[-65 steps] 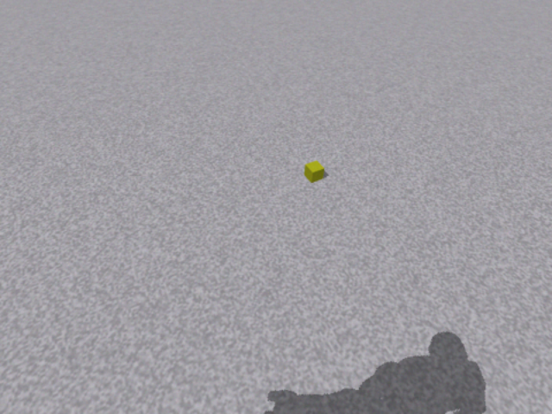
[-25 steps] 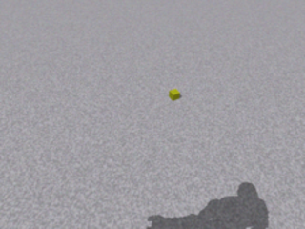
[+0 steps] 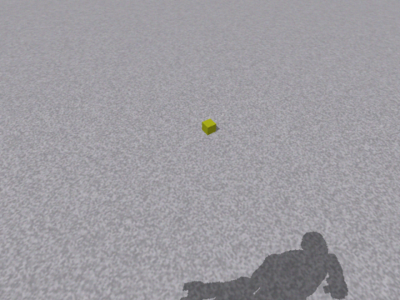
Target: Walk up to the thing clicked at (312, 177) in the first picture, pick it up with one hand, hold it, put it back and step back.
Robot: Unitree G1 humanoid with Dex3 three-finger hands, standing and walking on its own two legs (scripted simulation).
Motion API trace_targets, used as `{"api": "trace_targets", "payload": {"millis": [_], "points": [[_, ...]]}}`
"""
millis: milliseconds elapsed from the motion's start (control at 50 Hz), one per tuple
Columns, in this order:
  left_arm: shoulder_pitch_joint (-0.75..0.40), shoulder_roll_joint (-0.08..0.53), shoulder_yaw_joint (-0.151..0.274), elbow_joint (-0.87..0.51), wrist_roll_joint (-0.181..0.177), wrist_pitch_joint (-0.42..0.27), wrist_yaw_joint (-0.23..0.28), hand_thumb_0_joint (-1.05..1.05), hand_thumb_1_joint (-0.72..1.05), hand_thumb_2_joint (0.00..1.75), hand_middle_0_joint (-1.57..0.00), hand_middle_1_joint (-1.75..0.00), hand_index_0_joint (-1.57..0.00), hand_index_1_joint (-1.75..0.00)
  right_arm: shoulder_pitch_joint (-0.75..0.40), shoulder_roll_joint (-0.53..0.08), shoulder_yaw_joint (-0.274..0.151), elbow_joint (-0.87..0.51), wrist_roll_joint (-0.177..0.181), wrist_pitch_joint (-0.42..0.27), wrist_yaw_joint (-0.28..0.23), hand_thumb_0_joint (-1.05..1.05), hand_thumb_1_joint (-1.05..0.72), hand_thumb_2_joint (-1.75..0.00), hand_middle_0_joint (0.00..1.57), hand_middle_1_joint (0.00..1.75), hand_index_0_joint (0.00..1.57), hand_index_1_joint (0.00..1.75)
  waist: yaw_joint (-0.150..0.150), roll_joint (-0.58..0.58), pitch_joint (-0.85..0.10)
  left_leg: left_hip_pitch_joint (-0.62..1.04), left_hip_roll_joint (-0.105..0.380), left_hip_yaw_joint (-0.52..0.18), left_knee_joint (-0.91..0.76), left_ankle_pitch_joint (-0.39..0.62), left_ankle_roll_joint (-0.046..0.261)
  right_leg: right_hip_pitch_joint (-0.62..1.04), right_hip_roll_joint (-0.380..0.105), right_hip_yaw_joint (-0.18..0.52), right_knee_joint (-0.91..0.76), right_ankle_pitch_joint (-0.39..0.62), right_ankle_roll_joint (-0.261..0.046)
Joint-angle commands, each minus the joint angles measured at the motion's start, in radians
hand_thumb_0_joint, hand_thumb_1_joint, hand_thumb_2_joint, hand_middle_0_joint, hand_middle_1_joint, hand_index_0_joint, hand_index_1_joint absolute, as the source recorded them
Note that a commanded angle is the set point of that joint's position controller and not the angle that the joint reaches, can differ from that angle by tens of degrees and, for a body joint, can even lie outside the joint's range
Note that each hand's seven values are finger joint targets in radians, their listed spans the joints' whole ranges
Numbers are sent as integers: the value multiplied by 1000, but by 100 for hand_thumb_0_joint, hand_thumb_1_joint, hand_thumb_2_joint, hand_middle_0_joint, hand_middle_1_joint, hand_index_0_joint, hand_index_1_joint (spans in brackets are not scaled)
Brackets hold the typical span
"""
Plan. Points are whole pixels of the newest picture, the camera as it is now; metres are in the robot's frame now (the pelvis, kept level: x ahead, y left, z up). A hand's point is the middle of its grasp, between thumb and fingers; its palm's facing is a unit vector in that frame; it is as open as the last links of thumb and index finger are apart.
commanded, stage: walk up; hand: left
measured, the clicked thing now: (208, 126) +1.44 -0.09 -0.74
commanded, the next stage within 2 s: none
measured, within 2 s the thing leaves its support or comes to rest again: neither
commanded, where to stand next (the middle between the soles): +1.02 -0.24 m, yaw -15 degrees
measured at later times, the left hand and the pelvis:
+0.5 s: hand (128, 274) +0.24 +0.18 -0.16, palm faces -0.13 -0.94 -0.32, open 7.4 cm; pelvis +0.20 -0.09 -0.01, yaw -9 degrees
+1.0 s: hand (167, 148) +0.64 +0.11 -0.14, palm faces -0.32 -0.86 -0.39, open 7.4 cm; pelvis +0.45 -0.12 -0.02, yaw -14 degrees
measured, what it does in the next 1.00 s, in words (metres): walks ahead: right foot, then left foot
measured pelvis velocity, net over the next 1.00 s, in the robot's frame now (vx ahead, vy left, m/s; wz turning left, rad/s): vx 0.45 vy -0.12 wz -0.24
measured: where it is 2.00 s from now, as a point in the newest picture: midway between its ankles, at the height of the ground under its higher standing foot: (230, 196)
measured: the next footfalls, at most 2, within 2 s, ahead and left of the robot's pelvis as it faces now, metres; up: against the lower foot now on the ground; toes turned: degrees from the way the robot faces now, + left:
right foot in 0.14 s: +0.16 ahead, -0.21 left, +0.00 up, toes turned -8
left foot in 0.56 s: +0.42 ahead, +0.03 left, +0.00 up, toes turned -4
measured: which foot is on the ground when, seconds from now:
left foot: down 0.00-0.16, up 0.18-0.54, down 0.56-1.00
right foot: up 0.00-0.12, down 0.14-0.60, up 0.62-1.00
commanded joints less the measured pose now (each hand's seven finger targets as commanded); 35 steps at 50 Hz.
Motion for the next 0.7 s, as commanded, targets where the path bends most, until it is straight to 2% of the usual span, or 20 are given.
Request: {"api": "trace_targets", "payload": {"millis": [0,60,100,120,140,160,180,200,260,300,400,460,520,540,560,580,600,620,640,680], "points": [[-63,164,45,-142,-16,-37,-28,0,90,90,-20,-30,-20,-30,-126,-316,-81,-129,-7,-32,-9,0,-90,-90,20,30,20,30,22,214,62,-64,255,-153,-216,-323,159,-76,-73,-16,-76,26,9],[-23,171,56,-132,-16,-45,-25,0,90,90,-20,-30,-20,-30,-132,-311,-77,-141,-10,-25,0,0,-90,-90,20,30,20,30,38,202,58,-158,208,-54,-121,-291,136,94,-47,-79,-190,90,4],[93,184,64,-91,-9,-54,-12,0,90,90,-20,-30,-20,-30,-142,-295,-71,-147,-6,-12,-1,0,-90,-90,20,30,20,30,89,87,28,-263,162,27,67,-326,119,278,-1,-153,-251,183,4],[214,221,86,-56,-5,-62,4,0,90,90,-20,-30,-20,-30,-116,-258,-56,-143,-9,-4,-2,0,-90,-90,20,30,20,30,144,-66,-36,-331,122,60,324,-256,98,427,39,-135,-252,117,-2],[333,297,111,-40,1,-71,28,0,90,90,-20,-30,-20,-30,-80,-178,-27,-158,-2,0,1,0,-90,-90,20,30,20,30,204,-336,-56,-488,19,106,641,-298,68,520,-24,49,-410,-134,-39],[306,357,117,-82,0,-79,40,0,90,90,-20,-30,-20,-30,-77,-150,-10,-198,15,1,8,0,-90,-90,20,30,20,30,172,-407,-10,-646,-53,19,825,-356,20,458,-222,492,-639,-425,-114],[200,382,108,-121,-16,-80,35,0,90,90,-20,-30,-20,-30,-84,-247,-34,-197,18,3,7,0,-90,-90,20,30,20,30,120,-256,47,-608,-6,-66,848,-291,8,321,-340,722,-754,-530,-209],[136,389,107,-147,-30,-80,35,0,90,90,-20,-30,-20,-30,-92,-290,-48,-182,17,-1,5,0,-90,-90,20,30,20,30,96,-176,109,-590,51,-105,844,-248,9,232,-349,727,-751,-505,-248],[57,294,76,-173,-42,-94,49,0,90,90,-20,-30,-20,-30,12,-273,-44,-121,43,2,14,0,-90,-90,20,30,20,30,22,-118,82,-494,107,-126,741,-100,29,207,-220,395,-651,-222,-185],[67,264,63,-180,-41,-105,51,0,90,90,-20,-30,-20,-30,41,-261,-45,-125,36,4,26,0,-90,-90,20,30,20,30,20,-111,74,-446,102,-105,655,-57,23,184,-183,298,-642,-126,-187],[92,263,60,-215,-37,-119,49,0,90,90,-20,-30,-20,-30,-64,-237,-51,-200,18,-2,47,0,-90,-90,20,30,20,30,48,-68,90,-428,92,-71,394,4,-11,166,-166,205,-628,-46,-201],[103,259,54,-231,-36,-123,50,0,90,90,-20,-30,-20,-30,-94,-214,-50,-224,18,-17,41,0,-90,-90,20,30,20,30,59,-57,53,-363,68,-32,269,85,-15,224,-155,147,-544,206,-183],[80,251,45,-242,-40,-115,54,0,90,90,-20,-30,-20,-30,25,-212,-65,-195,16,-28,32,0,-90,-90,20,30,20,30,-20,-11,-11,-82,-5,40,161,128,7,131,-113,61,-343,420,-143],[104,211,32,-255,-34,-115,55,0,90,90,-20,-30,-20,-30,177,-260,-85,-158,10,-35,21,0,-90,-90,20,30,20,30,-86,99,-106,130,-5,6,131,76,42,69,-46,14,-84,461,-110],[164,127,7,-258,-40,-114,60,0,90,90,-20,-30,-20,-30,308,-330,-113,-139,-6,-42,9,0,-90,-90,20,30,20,30,-135,300,-181,311,158,-225,67,-120,91,-123,37,-15,194,248,-71],[211,110,4,-255,-53,-110,67,0,90,90,-20,-30,-20,-30,287,-381,-119,-168,3,-47,2,0,-90,-90,20,30,20,30,-98,343,-172,349,391,-696,-98,-291,163,-320,168,10,326,-121,-41],[203,224,21,-230,-42,-101,84,0,90,90,-20,-30,-20,-30,200,-391,-125,-188,34,-42,7,0,-90,-90,20,30,20,30,-72,254,-145,261,444,-768,-120,-363,244,-302,81,100,408,-134,-63],[146,249,17,-231,-40,-105,85,0,90,90,-20,-30,-20,-30,162,-354,-115,-201,40,-36,6,0,-90,-90,20,30,20,30,-64,167,-74,176,421,-667,-113,-277,252,-316,41,107,428,-80,-55],[126,236,19,-223,-45,-110,79,0,90,90,-20,-30,-20,-30,129,-318,-94,-216,44,-36,2,0,-90,-90,20,30,20,30,-46,111,-12,67,353,-474,-111,-130,209,-263,19,127,392,-9,-42],[165,196,19,-200,-60,-107,61,0,90,90,-20,-30,-20,-30,94,-267,-63,-226,46,-47,-2,0,-90,-90,20,30,20,30,-6,140,31,-29,246,-233,-95,133,143,-185,-4,95,288,66,-34]]}}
